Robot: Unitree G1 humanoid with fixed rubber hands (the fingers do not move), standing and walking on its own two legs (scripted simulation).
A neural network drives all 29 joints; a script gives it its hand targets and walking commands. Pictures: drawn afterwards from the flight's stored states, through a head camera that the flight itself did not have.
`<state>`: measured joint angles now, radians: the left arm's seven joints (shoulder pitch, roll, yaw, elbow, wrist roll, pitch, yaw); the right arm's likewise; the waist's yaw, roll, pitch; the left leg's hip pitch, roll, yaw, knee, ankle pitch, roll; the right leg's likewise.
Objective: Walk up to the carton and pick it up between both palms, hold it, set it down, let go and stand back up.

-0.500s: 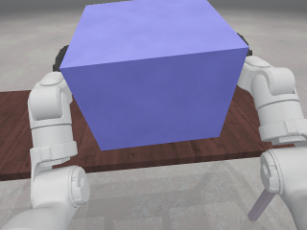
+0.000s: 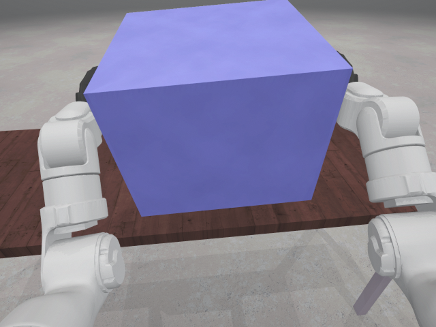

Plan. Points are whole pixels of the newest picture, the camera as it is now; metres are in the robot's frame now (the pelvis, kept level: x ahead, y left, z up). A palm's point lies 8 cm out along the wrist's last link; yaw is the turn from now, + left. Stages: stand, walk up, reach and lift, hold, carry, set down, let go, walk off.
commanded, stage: hold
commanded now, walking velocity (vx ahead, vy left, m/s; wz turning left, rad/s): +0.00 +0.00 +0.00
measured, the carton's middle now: (216, 103) +0.43 +0.02 +0.27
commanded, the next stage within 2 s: none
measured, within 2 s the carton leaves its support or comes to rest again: neither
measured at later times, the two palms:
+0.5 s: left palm (120, 121) +0.40 +0.19 +0.25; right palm (343, 120) +0.38 -0.21 +0.25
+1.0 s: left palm (97, 100) +0.35 +0.20 +0.31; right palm (355, 105) +0.35 -0.20 +0.30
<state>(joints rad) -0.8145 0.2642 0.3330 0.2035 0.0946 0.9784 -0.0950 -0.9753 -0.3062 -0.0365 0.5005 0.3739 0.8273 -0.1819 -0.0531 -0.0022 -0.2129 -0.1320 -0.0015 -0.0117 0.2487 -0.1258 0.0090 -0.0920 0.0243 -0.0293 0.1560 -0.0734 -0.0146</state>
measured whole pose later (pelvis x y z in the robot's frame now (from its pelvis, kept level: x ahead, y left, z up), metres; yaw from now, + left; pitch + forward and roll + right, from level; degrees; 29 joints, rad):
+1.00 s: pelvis -0.01 +0.00 +0.00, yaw -1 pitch +0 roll +0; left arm -0.89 0.24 0.41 0.15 0.17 1.09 -0.15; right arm -0.94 -0.27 -0.10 0.35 0.31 0.93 -0.18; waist -0.05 0.02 -0.17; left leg -0.06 -0.01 0.01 0.09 -0.04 0.01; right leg -0.07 0.01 0.00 0.10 -0.03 0.00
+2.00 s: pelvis +0.01 +0.00 +0.00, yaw -2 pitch +1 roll +0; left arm -0.78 0.20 0.41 0.05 0.15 1.09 -0.14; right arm -0.87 -0.30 -0.04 0.30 0.35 0.91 -0.20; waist -0.07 0.03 -0.16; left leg -0.02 -0.01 0.02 0.05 -0.04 0.01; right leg -0.04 0.02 0.01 0.05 -0.03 -0.01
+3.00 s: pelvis +0.00 +0.00 +0.00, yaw -2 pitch +3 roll +0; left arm -0.83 0.23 0.38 0.18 0.14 1.07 -0.15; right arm -0.93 -0.31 -0.05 0.39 0.35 0.93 -0.20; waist -0.06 0.03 -0.20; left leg -0.11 -0.01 0.03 0.09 -0.04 0.01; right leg -0.12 0.02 0.01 0.08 -0.02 -0.01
